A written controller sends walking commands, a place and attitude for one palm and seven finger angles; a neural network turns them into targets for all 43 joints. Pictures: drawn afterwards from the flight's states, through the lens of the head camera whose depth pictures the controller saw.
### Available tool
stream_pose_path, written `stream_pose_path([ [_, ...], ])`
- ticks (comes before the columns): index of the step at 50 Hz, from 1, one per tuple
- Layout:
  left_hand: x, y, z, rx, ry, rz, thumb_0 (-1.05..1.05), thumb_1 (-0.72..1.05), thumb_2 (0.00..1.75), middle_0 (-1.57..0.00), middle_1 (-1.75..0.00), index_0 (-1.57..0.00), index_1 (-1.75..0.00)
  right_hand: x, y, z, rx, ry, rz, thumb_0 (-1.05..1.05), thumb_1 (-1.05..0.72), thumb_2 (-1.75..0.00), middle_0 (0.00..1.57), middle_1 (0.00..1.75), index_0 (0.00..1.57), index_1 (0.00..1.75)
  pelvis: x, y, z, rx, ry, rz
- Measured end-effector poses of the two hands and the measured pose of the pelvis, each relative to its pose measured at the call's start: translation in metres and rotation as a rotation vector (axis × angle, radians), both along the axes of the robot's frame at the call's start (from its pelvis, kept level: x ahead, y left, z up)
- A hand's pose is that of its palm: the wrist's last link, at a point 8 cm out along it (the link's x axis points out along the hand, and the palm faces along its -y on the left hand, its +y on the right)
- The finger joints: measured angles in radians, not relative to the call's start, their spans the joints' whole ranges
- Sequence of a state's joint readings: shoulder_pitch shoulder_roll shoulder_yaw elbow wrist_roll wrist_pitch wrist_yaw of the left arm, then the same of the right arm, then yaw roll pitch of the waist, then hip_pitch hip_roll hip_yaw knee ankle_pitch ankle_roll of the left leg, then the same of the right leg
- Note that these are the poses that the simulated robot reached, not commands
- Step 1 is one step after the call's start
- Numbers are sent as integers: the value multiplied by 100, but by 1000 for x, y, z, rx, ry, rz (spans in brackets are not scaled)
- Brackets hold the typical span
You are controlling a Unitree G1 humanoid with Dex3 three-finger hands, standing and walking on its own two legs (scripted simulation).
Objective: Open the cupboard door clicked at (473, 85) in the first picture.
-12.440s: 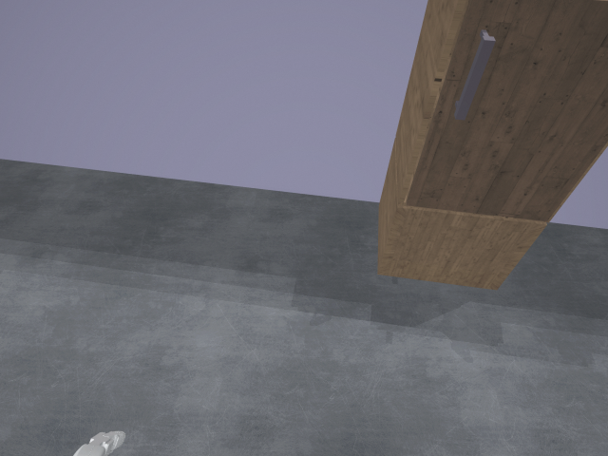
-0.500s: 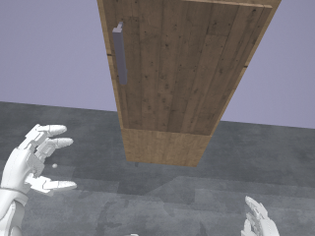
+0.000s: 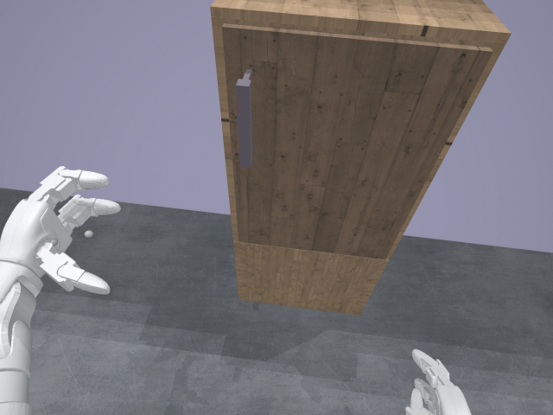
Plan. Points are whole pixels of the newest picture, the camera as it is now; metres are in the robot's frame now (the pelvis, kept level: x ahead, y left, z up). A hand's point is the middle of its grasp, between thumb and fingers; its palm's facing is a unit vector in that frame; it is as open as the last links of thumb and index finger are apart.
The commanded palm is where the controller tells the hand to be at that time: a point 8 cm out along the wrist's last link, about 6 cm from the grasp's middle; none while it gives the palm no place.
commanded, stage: raise the hand with hooked fingers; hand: left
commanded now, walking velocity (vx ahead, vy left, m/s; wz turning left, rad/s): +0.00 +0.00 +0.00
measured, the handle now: (247, 121) +0.59 +0.12 +0.11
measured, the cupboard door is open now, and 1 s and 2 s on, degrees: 0 0 0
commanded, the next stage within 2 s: move the hooked fingers beside the handle in 0.50 s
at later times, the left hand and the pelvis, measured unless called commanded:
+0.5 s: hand (136, 239) +0.30 +0.22 +0.12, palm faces +0.00 -1.00 -0.03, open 14.0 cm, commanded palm +0.26 +0.26 +0.12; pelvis +0.00 -0.05 +0.00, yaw +0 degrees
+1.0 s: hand (166, 204) +0.36 +0.20 +0.12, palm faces -0.02 -1.00 +0.00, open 14.0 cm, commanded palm +0.33 +0.25 +0.12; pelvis -0.01 -0.07 +0.00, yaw -2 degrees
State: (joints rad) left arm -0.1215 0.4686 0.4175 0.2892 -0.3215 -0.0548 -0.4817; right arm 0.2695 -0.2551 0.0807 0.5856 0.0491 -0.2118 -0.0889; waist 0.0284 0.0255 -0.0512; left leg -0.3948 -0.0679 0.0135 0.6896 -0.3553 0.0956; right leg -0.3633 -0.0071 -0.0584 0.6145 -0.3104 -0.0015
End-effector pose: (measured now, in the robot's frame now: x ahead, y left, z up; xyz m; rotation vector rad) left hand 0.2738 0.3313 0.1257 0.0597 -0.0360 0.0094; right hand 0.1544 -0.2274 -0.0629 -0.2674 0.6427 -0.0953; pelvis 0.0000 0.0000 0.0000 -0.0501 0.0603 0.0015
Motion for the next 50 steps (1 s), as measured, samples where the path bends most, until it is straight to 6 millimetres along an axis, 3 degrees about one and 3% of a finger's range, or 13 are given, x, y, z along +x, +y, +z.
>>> stream_pose_path([
  [8, 13, -15, -2, -21, 65, -36, -1, -50, 30, -30, -120, -30, -120, -10, -26, 2, -5, 21, -41, 1, -90, -90, 20, 30, 20, 30, 4, -13, 4, 10, 9, -6],
  [13, 8, -33, -9, -29, 62, -34, -1, -50, 30, -30, -120, -30, -120, -11, -42, 3, -10, 26, -44, 1, -90, -90, 20, 30, 20, 30, 4, -25, 4, 16, 11, -13],
  [19, 1, -47, -2, -19, 16, -1, -1, -50, 30, -30, -120, -30, -120, -7, -56, 1, -3, 20, -44, 1, -90, -90, 20, 30, 20, 30, 3, -40, 4, 21, 3, -8],
  [34, 1, -81, -9, -41, 50, -3, -1, -50, 30, -30, -120, -30, -120, -2, -84, -6, 27, -9, -65, 1, -90, -90, 20, 30, 20, 30, -3, -70, 0, 37, 3, -11],
  [41, 26, -81, -5, -40, 43, 16, -1, -50, 30, -30, -120, -30, -120, -14, -94, -14, 12, 39, -89, 1, -90, -90, 20, 30, 20, 30, -8, -75, -2, 38, 14, -9],
  [50, 67, -79, -7, -60, 70, -24, -1, -50, 30, -30, -120, -30, -120, -47, -99, -24, 1, 134, -154, 1, -90, -90, 20, 30, 20, 30, -7, -67, -3, 39, 51, -30],
])
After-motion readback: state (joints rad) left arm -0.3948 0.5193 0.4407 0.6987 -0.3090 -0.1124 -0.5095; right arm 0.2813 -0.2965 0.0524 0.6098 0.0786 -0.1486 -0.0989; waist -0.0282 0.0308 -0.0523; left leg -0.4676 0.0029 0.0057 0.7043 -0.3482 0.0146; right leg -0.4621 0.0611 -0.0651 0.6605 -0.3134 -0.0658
